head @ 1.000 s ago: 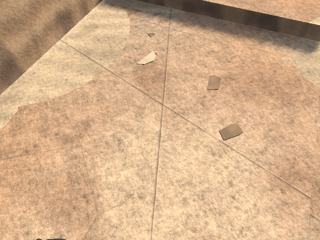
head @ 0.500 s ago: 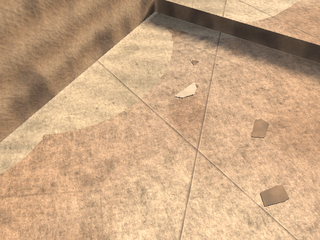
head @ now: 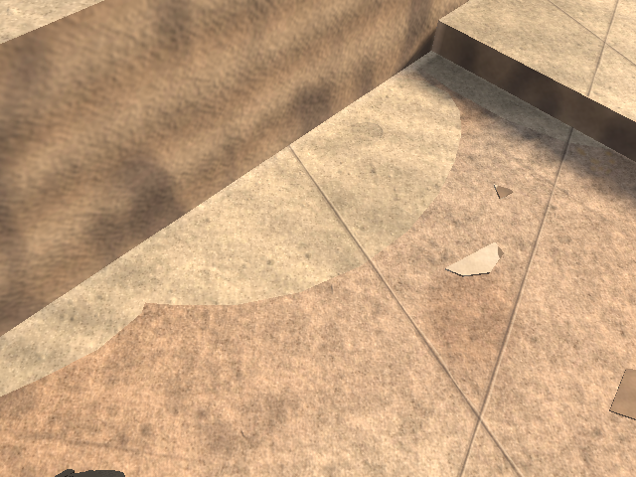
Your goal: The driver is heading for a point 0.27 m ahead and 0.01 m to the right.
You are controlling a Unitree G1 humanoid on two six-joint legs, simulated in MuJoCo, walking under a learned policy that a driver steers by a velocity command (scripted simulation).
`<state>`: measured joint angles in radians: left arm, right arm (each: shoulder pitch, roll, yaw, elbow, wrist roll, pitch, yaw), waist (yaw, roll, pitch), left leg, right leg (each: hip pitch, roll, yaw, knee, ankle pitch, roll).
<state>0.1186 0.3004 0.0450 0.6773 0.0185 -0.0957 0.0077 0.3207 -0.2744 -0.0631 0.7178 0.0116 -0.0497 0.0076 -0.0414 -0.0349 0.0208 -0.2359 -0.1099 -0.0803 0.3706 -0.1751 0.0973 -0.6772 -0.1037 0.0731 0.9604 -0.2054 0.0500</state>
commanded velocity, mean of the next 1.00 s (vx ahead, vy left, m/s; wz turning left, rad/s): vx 0.14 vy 0.00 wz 0.16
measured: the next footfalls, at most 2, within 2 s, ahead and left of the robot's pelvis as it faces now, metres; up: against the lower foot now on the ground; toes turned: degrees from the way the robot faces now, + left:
right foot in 0.20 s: +0.32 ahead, -0.13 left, +0.00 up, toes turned +7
left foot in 0.52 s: +0.25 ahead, +0.11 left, +0.00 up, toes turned +5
